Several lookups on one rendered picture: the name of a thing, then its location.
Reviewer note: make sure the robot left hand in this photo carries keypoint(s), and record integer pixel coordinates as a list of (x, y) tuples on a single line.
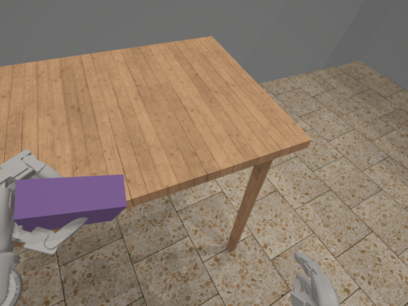
[(25, 166)]

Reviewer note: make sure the table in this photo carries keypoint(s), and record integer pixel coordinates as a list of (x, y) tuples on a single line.
[(168, 117)]

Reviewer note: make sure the robot right hand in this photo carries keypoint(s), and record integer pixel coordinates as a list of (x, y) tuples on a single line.
[(319, 290)]

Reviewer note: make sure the left robot forearm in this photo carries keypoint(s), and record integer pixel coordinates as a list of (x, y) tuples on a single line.
[(11, 283)]

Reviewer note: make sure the sponge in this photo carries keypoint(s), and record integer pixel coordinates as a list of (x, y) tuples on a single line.
[(52, 203)]

